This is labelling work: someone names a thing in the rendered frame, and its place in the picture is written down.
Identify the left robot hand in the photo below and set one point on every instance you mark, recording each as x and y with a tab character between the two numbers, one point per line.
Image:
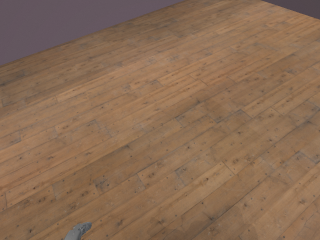
78	231

